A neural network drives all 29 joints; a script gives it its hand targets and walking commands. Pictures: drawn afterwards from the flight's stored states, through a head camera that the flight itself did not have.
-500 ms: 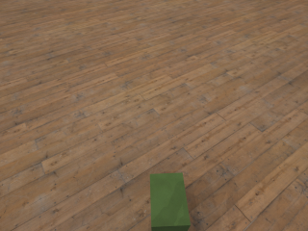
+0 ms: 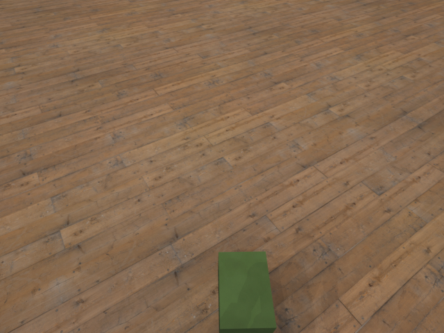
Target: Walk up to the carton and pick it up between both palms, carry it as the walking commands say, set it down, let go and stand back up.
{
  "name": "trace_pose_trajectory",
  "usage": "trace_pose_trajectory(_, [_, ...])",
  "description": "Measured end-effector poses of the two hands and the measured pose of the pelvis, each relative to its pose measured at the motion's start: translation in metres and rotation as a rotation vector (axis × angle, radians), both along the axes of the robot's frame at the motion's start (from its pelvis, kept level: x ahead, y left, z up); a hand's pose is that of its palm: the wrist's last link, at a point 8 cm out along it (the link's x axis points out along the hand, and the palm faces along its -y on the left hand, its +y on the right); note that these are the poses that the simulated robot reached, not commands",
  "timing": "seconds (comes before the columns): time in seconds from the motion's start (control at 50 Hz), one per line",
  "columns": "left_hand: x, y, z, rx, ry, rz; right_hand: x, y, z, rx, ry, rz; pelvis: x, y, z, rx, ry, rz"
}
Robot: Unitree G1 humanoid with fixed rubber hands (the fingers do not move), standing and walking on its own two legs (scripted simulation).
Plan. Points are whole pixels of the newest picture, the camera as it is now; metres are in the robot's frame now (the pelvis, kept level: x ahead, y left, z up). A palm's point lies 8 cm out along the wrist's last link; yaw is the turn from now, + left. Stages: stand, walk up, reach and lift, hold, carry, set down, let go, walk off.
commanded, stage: walk up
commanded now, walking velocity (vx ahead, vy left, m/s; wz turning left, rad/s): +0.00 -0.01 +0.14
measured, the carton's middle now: (242, 295) +0.42 -0.08 -0.67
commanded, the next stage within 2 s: stand in 0.68 s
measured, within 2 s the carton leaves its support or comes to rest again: neither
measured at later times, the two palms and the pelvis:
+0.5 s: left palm out of the picture -0.06 +0.23 -0.15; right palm out of the picture +0.02 -0.24 -0.14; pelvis -0.02 -0.01 +0.00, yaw +4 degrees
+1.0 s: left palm out of the picture +0.07 +0.23 -0.14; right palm out of the picture +0.11 -0.24 -0.14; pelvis -0.03 -0.02 -0.02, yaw +2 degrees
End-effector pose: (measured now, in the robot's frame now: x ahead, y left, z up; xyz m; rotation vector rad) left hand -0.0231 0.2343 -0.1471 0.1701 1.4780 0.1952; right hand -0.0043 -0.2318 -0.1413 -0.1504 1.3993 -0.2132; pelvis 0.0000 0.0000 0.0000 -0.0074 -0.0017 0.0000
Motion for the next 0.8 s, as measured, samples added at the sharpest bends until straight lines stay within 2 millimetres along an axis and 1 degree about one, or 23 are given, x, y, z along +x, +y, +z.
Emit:
trace_pose_trajectory(0.1, [-0.006, 0.0, 0.0, 0.008, -0.006, 0.02, 0.009, -0.002, -0.001, -0.003, -0.02, 0.026, -0.003, -0.001, -0.001, -0.001, 0.005, 0.016])
trace_pose_trajectory(0.22, [-0.015, -0.005, -0.002, 0.001, -0.011, 0.042, 0.022, -0.003, -0.001, -0.002, -0.056, 0.058, -0.008, -0.002, -0.002, -0.004, 0.006, 0.033])
trace_pose_trajectory(0.3, [-0.022, -0.008, -0.002, -0.004, -0.013, 0.055, 0.027, -0.003, -0.001, -0.003, -0.071, 0.075, -0.011, -0.003, -0.003, -0.006, 0.008, 0.044])
trace_pose_trajectory(0.56, [-0.04, -0.008, -0.001, 0.004, -0.013, 0.086, 0.025, -0.005, 0.0, -0.002, -0.073, 0.107, -0.018, -0.007, -0.003, -0.01, 0.011, 0.071])
trace_pose_trajectory(0.8, [-0.039, -0.016, 0.002, -0.006, -0.028, 0.088, 0.026, -0.005, 0.001, 0.007, -0.086, 0.113, -0.017, -0.011, -0.001, -0.008, 0.006, 0.069])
